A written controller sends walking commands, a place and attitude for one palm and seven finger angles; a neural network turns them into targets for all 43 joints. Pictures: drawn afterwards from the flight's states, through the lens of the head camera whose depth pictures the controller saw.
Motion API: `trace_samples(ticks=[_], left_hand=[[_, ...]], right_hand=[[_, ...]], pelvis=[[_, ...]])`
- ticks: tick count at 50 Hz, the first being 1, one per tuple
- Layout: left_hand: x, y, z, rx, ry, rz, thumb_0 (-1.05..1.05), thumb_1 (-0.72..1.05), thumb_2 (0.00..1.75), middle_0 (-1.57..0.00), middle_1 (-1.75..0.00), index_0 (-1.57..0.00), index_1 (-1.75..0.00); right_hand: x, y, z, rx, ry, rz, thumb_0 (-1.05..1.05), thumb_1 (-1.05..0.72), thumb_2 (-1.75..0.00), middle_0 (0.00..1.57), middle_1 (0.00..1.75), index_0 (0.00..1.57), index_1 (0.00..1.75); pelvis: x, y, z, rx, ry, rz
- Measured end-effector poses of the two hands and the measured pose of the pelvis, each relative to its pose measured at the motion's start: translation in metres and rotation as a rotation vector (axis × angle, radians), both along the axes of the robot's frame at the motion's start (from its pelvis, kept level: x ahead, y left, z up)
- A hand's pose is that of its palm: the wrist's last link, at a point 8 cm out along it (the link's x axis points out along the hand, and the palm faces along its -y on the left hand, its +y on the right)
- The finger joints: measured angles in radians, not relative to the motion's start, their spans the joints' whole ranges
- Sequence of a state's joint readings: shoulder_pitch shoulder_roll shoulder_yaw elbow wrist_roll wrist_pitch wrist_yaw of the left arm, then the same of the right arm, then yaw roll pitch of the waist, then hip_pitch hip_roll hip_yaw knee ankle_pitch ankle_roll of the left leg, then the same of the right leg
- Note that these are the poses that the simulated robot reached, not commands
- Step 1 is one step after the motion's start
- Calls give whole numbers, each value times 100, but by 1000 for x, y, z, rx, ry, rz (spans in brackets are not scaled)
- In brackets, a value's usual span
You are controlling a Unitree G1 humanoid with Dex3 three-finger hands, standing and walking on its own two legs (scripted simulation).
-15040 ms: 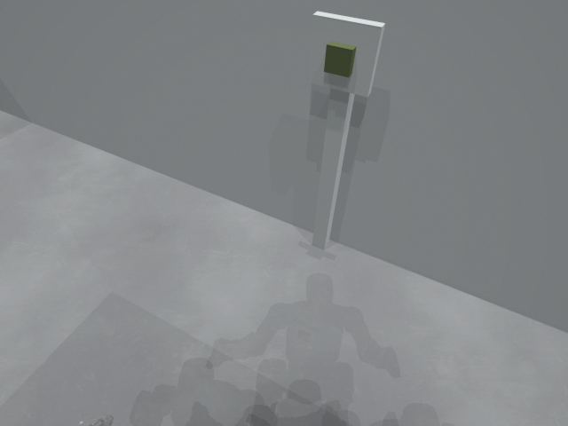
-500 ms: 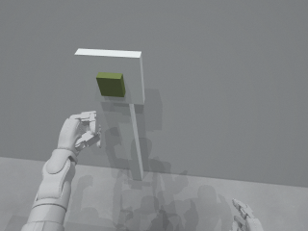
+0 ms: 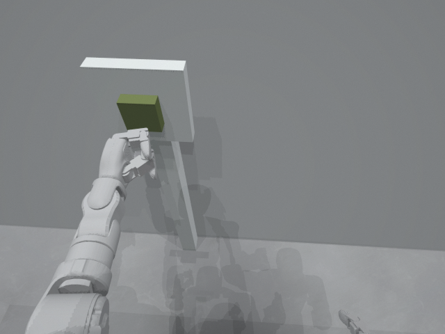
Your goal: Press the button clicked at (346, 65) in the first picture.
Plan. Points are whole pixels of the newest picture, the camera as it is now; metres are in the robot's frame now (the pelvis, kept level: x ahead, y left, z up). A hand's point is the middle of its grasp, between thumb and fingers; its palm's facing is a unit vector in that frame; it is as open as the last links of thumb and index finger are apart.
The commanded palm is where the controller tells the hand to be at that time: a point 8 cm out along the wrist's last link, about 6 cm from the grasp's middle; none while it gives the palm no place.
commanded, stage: aim a knuckle at the button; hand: left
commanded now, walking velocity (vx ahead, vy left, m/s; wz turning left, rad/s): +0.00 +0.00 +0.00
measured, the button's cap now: (142, 112) +0.50 +0.16 +0.12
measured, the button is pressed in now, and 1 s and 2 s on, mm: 0 0 11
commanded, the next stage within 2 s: press the button with the knuckle in 0.70 s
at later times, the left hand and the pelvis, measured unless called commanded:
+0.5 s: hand (146, 162) +0.40 +0.14 +0.08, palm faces -0.06 -1.00 -0.01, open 3.1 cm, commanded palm +0.38 +0.19 +0.09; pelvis +0.00 +0.01 +0.00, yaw -1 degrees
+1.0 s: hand (149, 156) +0.41 +0.14 +0.08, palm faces -0.06 -1.00 -0.01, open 3.1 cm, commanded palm +0.39 +0.19 +0.09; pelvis -0.01 +0.01 +0.00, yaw +0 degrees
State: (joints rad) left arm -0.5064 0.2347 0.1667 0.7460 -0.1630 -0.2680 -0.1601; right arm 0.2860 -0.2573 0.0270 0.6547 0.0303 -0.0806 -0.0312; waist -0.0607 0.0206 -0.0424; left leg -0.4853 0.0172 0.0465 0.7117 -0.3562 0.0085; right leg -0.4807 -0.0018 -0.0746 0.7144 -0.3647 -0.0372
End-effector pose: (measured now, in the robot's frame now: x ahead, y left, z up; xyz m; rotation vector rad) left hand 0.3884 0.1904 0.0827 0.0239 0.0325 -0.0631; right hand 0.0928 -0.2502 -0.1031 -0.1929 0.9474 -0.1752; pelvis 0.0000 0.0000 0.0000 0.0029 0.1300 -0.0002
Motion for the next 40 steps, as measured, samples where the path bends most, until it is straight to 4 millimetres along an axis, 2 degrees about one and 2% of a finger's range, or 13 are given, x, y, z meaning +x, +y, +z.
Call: trace_samples(ticks=[6,13,18,26,31,40], left_hand=[[16,-3,3,-15,-20,4,2,90,90,-130,-150,-130,-150],[7,4,-6,-9,-3,5,2,90,90,-130,-150,-130,-150],[-2,5,-5,-16,-27,5,2,90,90,-130,-150,-130,-150],[-5,8,0,-15,-29,7,2,90,90,-130,-150,-130,-150],[-6,4,1,-18,-27,-7,2,90,90,-130,-150,-130,-150],[-7,1,-2,-18,-32,0,2,90,90,-130,-150,-130,-150]], right_hand=[[-21,-3,-4,8,59,-36,1,-91,-90,20,30,20,30],[-34,-3,-5,17,95,-65,1,-91,-90,20,30,20,30],[-29,0,-5,14,88,-57,1,-91,-90,20,30,20,30],[-6,6,0,14,18,-26,1,-91,-90,20,30,20,30],[5,11,2,18,-15,1,1,-91,-90,20,30,20,30],[3,15,2,21,-18,7,1,-91,-90,20,30,20,30]], pelvis=[[2,0,-1,4,23,-19],[5,1,-1,1,25,-27],[4,3,-1,-1,18,-24],[1,6,0,-4,9,-17],[-1,8,-1,-6,7,-8],[-4,9,-3,-5,5,-12]])
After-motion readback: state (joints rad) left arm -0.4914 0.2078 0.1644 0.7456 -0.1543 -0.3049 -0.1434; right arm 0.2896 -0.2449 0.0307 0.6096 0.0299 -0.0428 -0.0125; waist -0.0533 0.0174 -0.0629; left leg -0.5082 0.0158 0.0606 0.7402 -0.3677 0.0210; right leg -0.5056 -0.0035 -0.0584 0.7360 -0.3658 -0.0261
